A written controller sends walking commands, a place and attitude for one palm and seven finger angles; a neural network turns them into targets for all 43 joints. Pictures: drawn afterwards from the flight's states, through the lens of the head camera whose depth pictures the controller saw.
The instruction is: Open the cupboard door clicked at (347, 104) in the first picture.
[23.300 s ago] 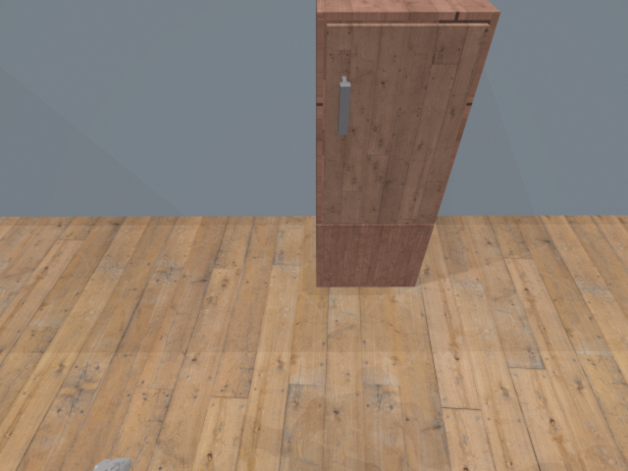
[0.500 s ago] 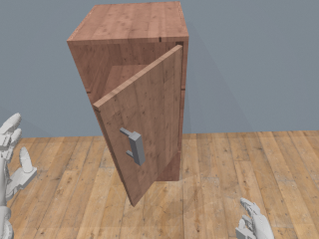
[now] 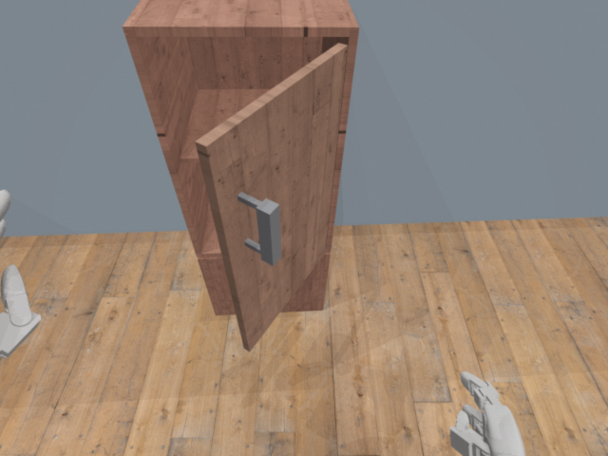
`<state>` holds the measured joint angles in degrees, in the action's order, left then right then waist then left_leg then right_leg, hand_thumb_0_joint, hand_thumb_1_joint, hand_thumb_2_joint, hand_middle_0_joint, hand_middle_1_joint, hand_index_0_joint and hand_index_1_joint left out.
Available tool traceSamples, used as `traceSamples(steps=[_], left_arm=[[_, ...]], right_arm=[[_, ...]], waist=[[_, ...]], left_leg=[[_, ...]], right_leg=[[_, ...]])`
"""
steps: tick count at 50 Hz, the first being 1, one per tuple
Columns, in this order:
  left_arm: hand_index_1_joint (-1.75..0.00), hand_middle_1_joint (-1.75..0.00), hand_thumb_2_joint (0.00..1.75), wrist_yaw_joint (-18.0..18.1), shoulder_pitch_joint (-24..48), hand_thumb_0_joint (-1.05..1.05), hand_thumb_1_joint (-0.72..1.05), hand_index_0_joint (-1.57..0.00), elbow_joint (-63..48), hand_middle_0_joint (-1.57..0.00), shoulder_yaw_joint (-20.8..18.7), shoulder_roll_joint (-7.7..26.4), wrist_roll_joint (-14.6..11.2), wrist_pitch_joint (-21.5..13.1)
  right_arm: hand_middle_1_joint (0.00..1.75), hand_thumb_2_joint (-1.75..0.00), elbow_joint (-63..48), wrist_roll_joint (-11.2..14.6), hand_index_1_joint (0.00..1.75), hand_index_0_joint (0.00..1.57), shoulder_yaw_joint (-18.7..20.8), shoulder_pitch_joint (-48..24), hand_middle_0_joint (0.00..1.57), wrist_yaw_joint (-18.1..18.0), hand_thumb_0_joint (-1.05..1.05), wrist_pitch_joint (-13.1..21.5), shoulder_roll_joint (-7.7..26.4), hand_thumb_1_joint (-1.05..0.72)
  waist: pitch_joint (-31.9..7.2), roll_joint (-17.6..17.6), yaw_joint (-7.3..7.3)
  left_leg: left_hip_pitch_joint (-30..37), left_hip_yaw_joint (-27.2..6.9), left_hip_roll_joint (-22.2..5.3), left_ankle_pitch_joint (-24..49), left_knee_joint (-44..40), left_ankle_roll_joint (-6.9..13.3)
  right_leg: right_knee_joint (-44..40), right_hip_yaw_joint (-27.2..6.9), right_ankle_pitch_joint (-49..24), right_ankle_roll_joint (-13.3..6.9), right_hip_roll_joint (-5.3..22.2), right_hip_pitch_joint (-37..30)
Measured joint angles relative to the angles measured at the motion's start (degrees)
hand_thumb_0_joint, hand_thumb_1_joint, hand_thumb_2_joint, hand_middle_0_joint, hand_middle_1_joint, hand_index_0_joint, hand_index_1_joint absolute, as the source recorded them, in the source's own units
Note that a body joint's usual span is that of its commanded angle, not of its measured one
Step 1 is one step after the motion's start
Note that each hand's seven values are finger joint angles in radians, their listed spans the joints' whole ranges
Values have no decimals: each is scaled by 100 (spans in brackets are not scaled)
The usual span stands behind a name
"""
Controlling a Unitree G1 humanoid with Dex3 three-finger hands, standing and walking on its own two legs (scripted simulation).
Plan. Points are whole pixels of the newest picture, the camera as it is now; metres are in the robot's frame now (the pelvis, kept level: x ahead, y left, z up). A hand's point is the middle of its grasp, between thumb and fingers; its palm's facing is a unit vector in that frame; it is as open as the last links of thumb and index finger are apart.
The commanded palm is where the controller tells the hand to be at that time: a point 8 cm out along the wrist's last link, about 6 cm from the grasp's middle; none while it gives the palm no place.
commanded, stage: step back with the hand held close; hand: left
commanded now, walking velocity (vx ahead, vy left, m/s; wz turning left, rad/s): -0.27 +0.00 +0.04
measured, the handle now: (258, 228) +0.43 +0.10 +0.04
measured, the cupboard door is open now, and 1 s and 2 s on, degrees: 54 54 54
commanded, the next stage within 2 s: stop stepping back and stand still in 0.50 s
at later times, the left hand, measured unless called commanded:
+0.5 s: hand out of the picture +0.07 +0.26 +0.19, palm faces +0.53 -0.70 -0.48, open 7.4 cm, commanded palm +0.01 +0.29 +0.18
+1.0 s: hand out of the picture -0.01 +0.21 +0.18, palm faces +0.35 -0.77 -0.54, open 7.4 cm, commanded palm -0.06 +0.26 +0.18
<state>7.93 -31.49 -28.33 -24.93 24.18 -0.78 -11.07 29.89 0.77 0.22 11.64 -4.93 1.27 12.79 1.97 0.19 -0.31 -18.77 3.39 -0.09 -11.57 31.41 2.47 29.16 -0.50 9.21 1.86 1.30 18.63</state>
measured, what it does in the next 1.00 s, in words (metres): walks backwards: right foot, then left foot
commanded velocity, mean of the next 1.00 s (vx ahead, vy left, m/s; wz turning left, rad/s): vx -0.12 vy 0.00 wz -0.02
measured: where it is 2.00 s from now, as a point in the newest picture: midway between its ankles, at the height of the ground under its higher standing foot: outside the picture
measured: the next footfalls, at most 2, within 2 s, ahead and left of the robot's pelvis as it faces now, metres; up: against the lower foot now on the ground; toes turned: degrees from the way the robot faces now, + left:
right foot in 0.52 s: -0.16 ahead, -0.14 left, +0.00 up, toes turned +2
left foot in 0.74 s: -0.12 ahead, +0.07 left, +0.00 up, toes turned +3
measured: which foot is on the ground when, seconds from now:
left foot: down 0.00-0.52, up 0.54-0.72, down 0.74-1.00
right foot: down 0.00-0.28, up 0.30-0.50, down 0.52-0.76, up 0.78-0.98, down 1.00-1.00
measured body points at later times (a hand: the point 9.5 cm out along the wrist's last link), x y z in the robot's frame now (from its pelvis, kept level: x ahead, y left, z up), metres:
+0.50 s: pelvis -0.11 -0.02 -0.02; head -0.10 -0.01 +0.43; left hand +0.04 +0.30 +0.21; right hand +0.07 -0.23 -0.10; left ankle +0.06 +0.10 -0.73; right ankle -0.20 -0.14 -0.71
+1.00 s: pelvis -0.21 -0.04 +0.00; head -0.21 -0.03 +0.45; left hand -0.03 +0.25 +0.21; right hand -0.06 -0.27 -0.07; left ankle -0.16 +0.07 -0.73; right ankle -0.21 -0.10 -0.73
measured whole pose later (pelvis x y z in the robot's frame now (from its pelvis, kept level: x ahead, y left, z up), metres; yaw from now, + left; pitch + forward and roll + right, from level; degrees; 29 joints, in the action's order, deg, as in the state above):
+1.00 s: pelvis -0.21 -0.04 +0.00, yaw -2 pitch +0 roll +1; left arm 8.6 -36.4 -31.3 -26.1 27.5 -2.0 -11.4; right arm 33.5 -0.2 -1.7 14.2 -3.4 7.9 10.8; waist -1.0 -2.4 1.9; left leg -16.5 6.4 0.1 -11.2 26.9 1.8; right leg 32.6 4.3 21.8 -0.3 -1.2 14.7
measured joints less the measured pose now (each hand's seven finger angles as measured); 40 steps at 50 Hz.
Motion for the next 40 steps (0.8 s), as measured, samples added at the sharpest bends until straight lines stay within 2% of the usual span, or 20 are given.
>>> traceSamples(steps=[4,7,11,14,15,17,19,20,23,25,26,27,29,31,32,33,35,37,38,40], left_arm=[[-30,-30,90,31,194,1,89,-22,138,-21,-16,-167,108,-80],[-30,-30,90,40,326,1,89,-22,168,-21,31,-300,146,-126],[-30,-30,90,110,284,1,89,-22,-89,-21,119,-391,74,-213],[-30,-30,90,138,301,1,89,-22,-278,-21,149,-290,27,-288],[-30,-30,90,138,331,1,89,-22,-296,-21,129,-240,23,-303],[-30,-30,90,127,473,1,89,-22,-248,-21,45,-72,50,-288],[-30,-30,90,117,613,1,89,-22,-241,-21,-109,182,18,-275],[-30,-30,90,129,618,1,89,-22,-257,-21,-200,291,-23,-298],[-30,-30,90,201,305,1,89,-22,-297,-21,-420,338,-190,-322],[-30,-30,90,199,74,1,89,-22,-299,-21,-470,263,-298,-284],[-30,-30,90,194,3,1,89,-21,-318,-21,-499,270,-318,-270],[-30,-30,90,171,37,1,89,-21,-290,-21,-419,167,-292,-295],[-30,-30,90,129,185,1,89,-21,-136,-20,-37,-105,-172,-336],[-30,-30,90,72,225,1,89,-21,-27,-21,196,-180,-67,-289],[-30,-30,90,53,220,1,89,-22,-16,-21,229,-164,-38,-249],[-30,-30,90,49,206,1,89,-22,-7,-21,227,-137,-22,-227],[-30,-30,90,53,192,1,89,-22,5,-21,202,-92,-29,-168],[-30,-30,90,63,179,1,89,-22,-66,-21,187,-60,-78,-74],[-30,-30,90,75,226,1,89,-22,-108,-21,173,12,-93,-33],[-30,-30,90,81,369,1,89,-22,-110,-21,115,181,-89,7]], right_arm=[[30,-90,55,-20,30,20,-22,84,20,0,1,162,-18,-90],[30,-90,169,-41,30,20,-29,145,20,16,1,257,-28,-90],[30,-90,339,-76,30,20,-33,122,20,49,1,331,11,-90],[30,-90,408,-99,30,20,-35,61,20,24,1,313,38,-90],[30,-90,400,-109,30,20,-31,48,20,1,1,321,41,-90],[30,-90,402,-143,30,20,37,53,20,-40,1,406,-28,-90],[30,-90,503,-148,30,20,94,90,20,-5,1,517,-183,-90],[30,-90,568,-133,30,20,99,113,20,44,1,558,-250,-90],[30,-90,660,-68,30,20,74,131,20,183,1,614,-349,-90],[30,-90,637,-55,30,20,39,72,20,226,1,665,-361,-90],[30,-90,604,-52,30,20,18,10,20,243,1,692,-381,-90],[30,-90,640,-42,30,20,19,-111,20,256,1,710,-343,-90],[30,-90,885,-119,30,20,27,-274,20,253,1,681,-212,-90],[30,-90,1038,-128,30,20,-14,-267,20,227,1,595,-202,-90],[30,-90,1032,-116,30,20,-57,-250,20,192,1,548,-230,-91],[30,-90,982,-104,30,20,-109,-237,20,144,1,519,-254,-91],[30,-90,803,-79,30,20,-192,-217,20,57,1,528,-236,-90],[30,-90,559,-54,30,20,-194,-199,20,8,1,601,-100,-90],[30,-90,482,-48,30,20,-139,-225,20,-2,1,647,-77,-90],[30,-90,445,-39,30,20,-59,-307,20,47,1,690,-168,-90]], waist=[[45,80,-13],[60,88,-15],[93,20,-57],[186,-33,-32],[210,6,-7],[264,176,113],[258,226,201],[211,203,206],[-64,134,104],[-232,109,11],[-291,-26,-68],[-252,-39,-187],[-128,54,-312],[-187,-100,-383],[-215,-232,-393],[-235,-347,-368],[-272,-437,-250],[-305,-251,-87],[-286,-229,9],[-104,-484,26]], left_leg=[[-288,-83,-23,-137,411,40],[-517,-130,-27,-535,696,43],[-808,-200,51,-1072,945,-82],[-917,-198,64,-791,891,-58],[-965,-199,14,-615,849,-1],[-1041,-272,-156,20,648,104],[-1066,-282,-326,663,347,101],[-1077,-239,-398,852,217,46],[-1166,-86,-474,1071,-81,-69],[-1334,48,-492,1141,-188,-121],[-1503,183,-433,923,-98,-190],[-1700,175,-409,394,234,-329],[-1938,-116,-221,-631,1593,-496],[-1858,-119,1,-1013,2397,-554],[-1679,-43,68,-1072,2446,-551],[-1433,34,110,-1067,2277,-520],[-797,111,153,-764,1410,-430],[-42,96,68,52,142,-294],[84,71,87,-218,-148,-75],[139,199,232,-333,-193,86]], right_leg=[[324,-4,53,-16,-71,196],[436,0,45,-56,-99,319],[435,-9,-112,-87,-70,530],[599,-19,128,-79,-64,716],[826,-34,568,-65,-131,837],[2199,-69,1201,-40,-404,1121],[3295,-35,1552,-64,-602,1101],[3476,9,1668,-81,-634,958],[2873,203,2024,-190,-535,225],[1737,295,2214,-303,-450,-397],[977,182,2285,-419,-335,-675],[737,78,1994,-437,-302,-624],[683,17,1661,-363,-300,-598],[362,-84,1380,-283,-179,-664],[211,-149,1251,-264,-115,-683],[87,-195,1133,-262,-68,-688],[-56,-217,971,-258,-60,-657],[70,-138,980,-220,-214,-530],[282,-97,1072,-192,-225,-393],[713,-219,1433,-176,-125,-195]])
